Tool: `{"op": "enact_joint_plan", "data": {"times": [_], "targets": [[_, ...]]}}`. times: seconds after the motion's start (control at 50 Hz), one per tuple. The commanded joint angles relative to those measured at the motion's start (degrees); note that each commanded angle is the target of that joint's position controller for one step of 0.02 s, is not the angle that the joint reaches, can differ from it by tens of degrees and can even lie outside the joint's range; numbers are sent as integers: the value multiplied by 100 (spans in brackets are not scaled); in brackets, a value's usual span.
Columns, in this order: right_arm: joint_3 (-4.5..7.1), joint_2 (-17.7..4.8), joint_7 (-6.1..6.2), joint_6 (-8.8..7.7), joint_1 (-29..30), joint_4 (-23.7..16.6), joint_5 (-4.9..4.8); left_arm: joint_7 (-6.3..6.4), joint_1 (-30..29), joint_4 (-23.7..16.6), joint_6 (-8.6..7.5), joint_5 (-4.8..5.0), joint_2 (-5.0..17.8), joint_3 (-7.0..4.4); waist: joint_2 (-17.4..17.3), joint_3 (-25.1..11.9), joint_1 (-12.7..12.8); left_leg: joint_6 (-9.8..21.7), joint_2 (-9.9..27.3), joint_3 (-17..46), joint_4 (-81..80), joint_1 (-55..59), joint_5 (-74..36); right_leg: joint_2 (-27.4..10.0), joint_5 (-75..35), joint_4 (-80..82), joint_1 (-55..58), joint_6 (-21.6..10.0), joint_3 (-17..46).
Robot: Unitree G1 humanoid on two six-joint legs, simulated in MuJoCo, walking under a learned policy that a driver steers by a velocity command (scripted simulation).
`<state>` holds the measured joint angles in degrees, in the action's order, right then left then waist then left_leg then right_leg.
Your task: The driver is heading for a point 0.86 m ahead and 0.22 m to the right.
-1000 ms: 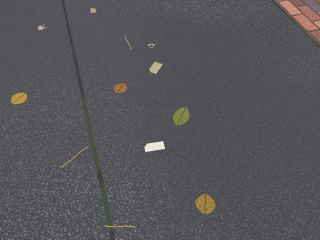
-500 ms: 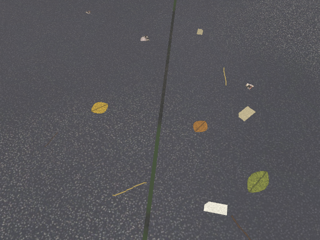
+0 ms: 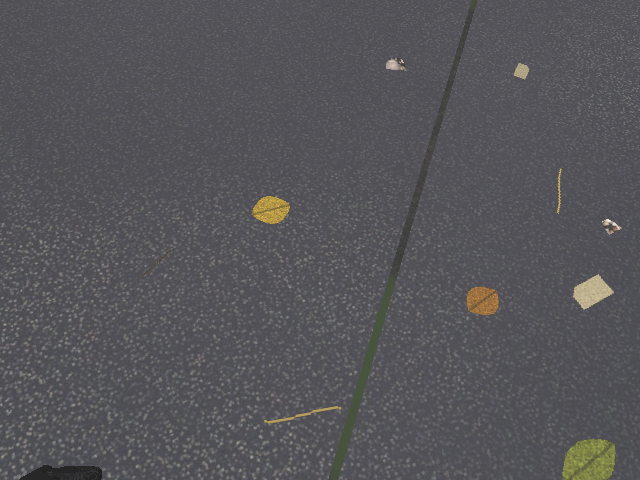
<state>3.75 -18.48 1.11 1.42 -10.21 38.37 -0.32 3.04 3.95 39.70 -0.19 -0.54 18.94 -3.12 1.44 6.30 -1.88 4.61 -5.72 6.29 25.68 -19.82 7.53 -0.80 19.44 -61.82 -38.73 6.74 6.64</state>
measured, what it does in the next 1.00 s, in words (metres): walks ahead, turning right: right foot, then left foot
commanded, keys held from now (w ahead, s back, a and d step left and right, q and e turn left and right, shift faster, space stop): s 0.02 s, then s+e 0.02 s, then w+e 0.96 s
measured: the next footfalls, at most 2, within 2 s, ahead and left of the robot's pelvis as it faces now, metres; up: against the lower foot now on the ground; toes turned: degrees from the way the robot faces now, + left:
right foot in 0.22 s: +0.08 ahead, -0.16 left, +0.00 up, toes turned +1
left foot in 0.60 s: +0.30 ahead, +0.06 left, +0.00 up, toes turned -16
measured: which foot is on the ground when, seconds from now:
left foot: down 0.00-0.24, up 0.26-0.58, down 0.60-1.00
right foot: up 0.00-0.20, down 0.22-0.60, up 0.62-1.00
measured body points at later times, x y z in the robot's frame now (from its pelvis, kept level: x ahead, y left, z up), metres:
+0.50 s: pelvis +0.12 -0.05 +0.01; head +0.15 -0.07 +0.45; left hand +0.15 +0.23 -0.11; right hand +0.30 -0.33 -0.08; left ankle +0.22 +0.08 -0.71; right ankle +0.04 -0.16 -0.74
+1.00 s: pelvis +0.36 -0.09 -0.01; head +0.39 -0.12 +0.44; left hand +0.67 +0.01 -0.08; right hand +0.23 -0.36 -0.13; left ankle +0.27 +0.07 -0.74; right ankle +0.46 -0.29 -0.71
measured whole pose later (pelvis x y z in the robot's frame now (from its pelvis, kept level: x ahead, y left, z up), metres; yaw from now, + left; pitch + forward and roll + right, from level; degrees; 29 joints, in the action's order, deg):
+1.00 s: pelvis +0.36 -0.09 -0.01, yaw -26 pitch +2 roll +2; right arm 4.2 -17.4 0.0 -4.4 -20.2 49.4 -0.8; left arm -2.8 4.7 33.2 -1.9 1.4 16.4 -2.7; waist 2.4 2.5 -6.1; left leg -1.3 -0.3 -10.5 13.1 5.6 20.6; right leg -4.6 2.4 -39.2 -38.4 -1.7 -0.3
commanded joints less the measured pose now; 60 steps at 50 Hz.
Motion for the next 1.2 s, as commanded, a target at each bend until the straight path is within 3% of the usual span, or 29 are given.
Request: {"op": "enact_joint_plan", "data": {"times": [0.02,0.06,0.12,0.16,0.2,0.22,0.24,0.26,0.28,0.3,0.36,0.46,0.54,0.58,0.6,0.62,0.64,0.66,0.68,0.74,0.86,0.98,1.02,1.06,1.08,1.1,1.12,1.14,1.2], "targets": [[173,-813,162,36,209,-390,30,37,629,-119,74,19,401,-115,-701,-1587,248,810,1528,1031,-29,966,-4038,69,-306,28,567,74,-86],[77,-650,200,64,273,-344,83,-5,685,-83,97,57,412,-106,-741,-1715,247,822,1624,1062,-103,1048,-3203,-62,-389,226,766,58,-114],[-90,-309,94,12,267,-124,129,-193,527,-79,66,87,206,-21,-1015,-1393,89,741,1432,1017,-546,534,482,-309,-492,1500,1645,-147,-319],[-36,-571,-13,-30,61,49,170,-263,363,-155,-20,116,263,-14,-1247,-837,-86,775,1456,1199,-716,239,1900,-90,-110,2204,1959,-339,-652],[-36,-624,-48,-86,-43,150,120,-296,533,-85,-149,153,285,-20,-982,-538,16,629,1396,1253,-524,171,2383,117,-93,3275,2349,-627,-875],[-67,-535,-45,-148,-79,165,97,-293,721,-25,-213,139,336,-21,-739,-506,53,469,1246,1186,-213,125,2375,-32,-125,3545,2552,-804,-552],[-125,-321,-45,-235,-87,103,143,-282,1097,42,-268,87,562,-46,63,-649,19,215,845,671,821,-167,2192,-723,-648,3786,2922,-1111,431],[-94,-290,-60,-361,198,-148,120,-309,1543,237,-293,96,1114,-230,1220,-469,43,-205,27,-599,1768,-1261,2136,-1402,139,4422,3260,-1922,1972],[-10,-580,-42,-499,880,-337,8,-353,1959,292,-341,53,1018,-240,1254,-98,546,-333,103,-442,2423,-2160,2691,-1963,631,5051,3454,-2451,3337],[57,-671,-71,-581,1075,-376,-113,-331,2033,337,-401,15,838,-197,891,-8,569,-334,371,-129,2892,-2476,2491,-1987,776,5049,3626,-2416,3304],[48,-403,-197,-698,1161,-299,-42,-209,1915,285,-396,162,636,-179,653,-188,545,-413,631,-159,2561,-2479,1396,-1370,248,5032,3977,-1982,2220],[-49,41,-336,-777,1460,-334,-33,-99,1973,140,-208,199,671,-253,750,-467,615,-691,257,-576,901,-973,472,-723,-903,4877,3293,-1790,1229],[80,-290,-300,-796,1138,-279,-127,-110,1919,28,-148,248,789,-320,830,-539,384,-679,263,-450,159,195,12,-843,-688,4678,2737,-1660,1610],[200,-502,-224,-811,461,-96,-120,-122,1789,-60,-158,229,582,-265,760,-752,11,-490,415,-421,-168,1293,-33,-612,-804,4132,2331,-1402,1569],[294,-755,-157,-824,-278,26,-72,-139,1650,-153,-186,171,312,-179,512,-1187,-350,-234,982,71,-199,2333,220,-318,-698,3097,1828,-1180,1260],[425,-1330,-113,-777,-1042,141,74,-135,1865,-400,-246,197,-201,-27,-1019,-2006,-457,457,2358,2092,-607,3898,1579,383,469,1106,429,-805,390],[409,-1260,-173,-745,-1108,262,88,-117,2097,-487,-293,298,65,-67,-1844,-1872,-282,937,2987,3787,-1229,3687,2865,262,1401,-152,-436,-732,266],[274,-797,-171,-749,-742,199,46,-133,1928,-362,-283,340,487,-190,-1271,-1121,-212,847,2828,3220,-1292,3076,2937,-82,962,-704,-736,-760,340],[204,-531,-154,-738,-528,178,27,-161,1669,-326,-256,299,550,-213,-922,-717,-172,676,2534,2319,-1272,2602,2162,-253,525,-783,-689,-763,208],[119,-257,-125,-735,-244,276,99,-263,1331,-385,-220,236,295,-200,-808,-372,8,473,2022,832,-1523,1795,420,-577,-227,-461,-363,-749,70],[204,-574,-111,-764,-295,492,39,-420,601,-790,-218,188,-11,-48,-538,-260,-32,596,1974,-437,-1768,1624,-1036,-622,-1306,917,-405,-578,-251],[258,-888,-90,-654,-673,735,-95,-636,-310,-1152,-258,208,23,-21,-446,-119,-220,293,2055,-1239,-1524,2080,-1880,-343,-1817,2415,178,-922,-819],[297,-1053,-68,-583,-785,777,-127,-654,-180,-1204,-234,168,203,-116,-592,-393,-14,194,2101,-1434,-859,2340,-3718,22,-1301,2543,799,-1176,-1092],[263,-1081,-42,-510,-871,825,-145,-582,1105,-914,-189,162,559,-351,-523,-1155,797,46,1986,-1622,866,1910,-4736,447,-1368,2934,2816,-1555,-1182],[141,-860,-36,-543,-944,775,-42,-464,2028,-698,-122,160,852,-485,-168,-1652,1234,-124,1801,-1621,2369,614,-3219,-37,-1506,2889,4583,-1770,-392],[-152,-4,-152,-633,-1745,561,112,-416,1955,-686,-164,144,1480,-515,1425,-2484,472,-440,749,-1330,4683,-1623,2349,-1886,-581,3387,6378,-2776,2887],[-30,-652,-219,-761,-1277,705,-113,-430,2234,-802,-216,113,953,-385,686,-3234,1016,-367,647,-128,5417,-1893,2635,-2225,9,4133,6357,-2885,3937],[58,-873,-236,-791,-565,438,-336,-459,1940,-686,-284,51,781,-301,494,-2199,1032,-322,867,-143,5486,-2330,2192,-2012,-430,4272,5647,-2555,2879],[33,-650,-163,-693,-537,507,-160,-464,1081,-587,-432,-22,341,-165,110,-1042,325,-337,1438,-130,4505,-1620,1096,-1416,-1875,4696,3514,-2140,1047]]}}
